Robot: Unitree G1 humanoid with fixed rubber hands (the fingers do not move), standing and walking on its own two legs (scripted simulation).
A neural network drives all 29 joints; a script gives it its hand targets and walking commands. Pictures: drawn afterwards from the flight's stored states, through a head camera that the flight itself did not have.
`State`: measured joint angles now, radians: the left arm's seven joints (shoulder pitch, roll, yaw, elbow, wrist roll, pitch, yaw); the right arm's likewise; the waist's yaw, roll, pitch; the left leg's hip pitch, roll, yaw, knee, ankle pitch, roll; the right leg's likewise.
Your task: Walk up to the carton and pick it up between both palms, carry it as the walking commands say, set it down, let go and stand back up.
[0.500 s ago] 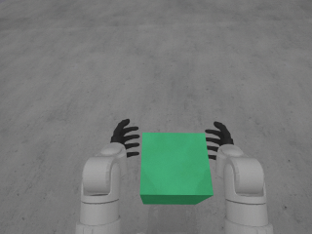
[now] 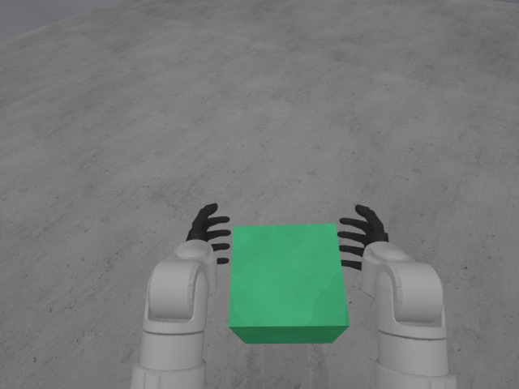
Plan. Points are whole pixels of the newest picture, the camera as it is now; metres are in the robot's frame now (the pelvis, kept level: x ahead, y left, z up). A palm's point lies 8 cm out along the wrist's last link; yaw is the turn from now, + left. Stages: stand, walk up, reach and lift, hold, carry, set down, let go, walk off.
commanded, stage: carry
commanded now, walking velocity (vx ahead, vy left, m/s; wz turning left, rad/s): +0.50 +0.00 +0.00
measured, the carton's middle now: (286, 289) +0.30 -0.01 -0.01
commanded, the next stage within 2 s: none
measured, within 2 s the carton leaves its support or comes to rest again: neither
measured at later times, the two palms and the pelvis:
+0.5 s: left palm (218, 110) +0.67 +0.12 +0.09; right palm (327, 106) +0.67 -0.12 +0.09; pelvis +0.37 -0.02 +0.02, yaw +5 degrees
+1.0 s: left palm (217, 39) +0.99 +0.15 +0.12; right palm (300, 37) +1.01 -0.09 +0.11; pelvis +0.70 -0.01 +0.02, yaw +9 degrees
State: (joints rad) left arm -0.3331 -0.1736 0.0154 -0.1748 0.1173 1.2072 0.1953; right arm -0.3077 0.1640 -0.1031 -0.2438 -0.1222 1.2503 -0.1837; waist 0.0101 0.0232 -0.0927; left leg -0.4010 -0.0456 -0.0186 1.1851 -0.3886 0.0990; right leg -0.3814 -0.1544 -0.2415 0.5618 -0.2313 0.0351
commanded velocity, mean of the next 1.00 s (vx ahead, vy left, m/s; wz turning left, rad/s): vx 0.50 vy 0.00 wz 0.00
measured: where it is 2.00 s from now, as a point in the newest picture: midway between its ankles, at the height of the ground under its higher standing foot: (253, 182)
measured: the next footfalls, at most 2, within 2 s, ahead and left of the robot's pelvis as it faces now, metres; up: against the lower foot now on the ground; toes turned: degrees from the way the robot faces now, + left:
left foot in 0.24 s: +0.30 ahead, +0.07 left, +0.00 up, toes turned +14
right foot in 0.60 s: +0.64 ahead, -0.11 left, +0.00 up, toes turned -5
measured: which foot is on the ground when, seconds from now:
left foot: up 0.00-0.22, down 0.24-0.60, up 0.62-1.00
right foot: down 0.00-0.24, up 0.26-0.58, down 0.60-1.00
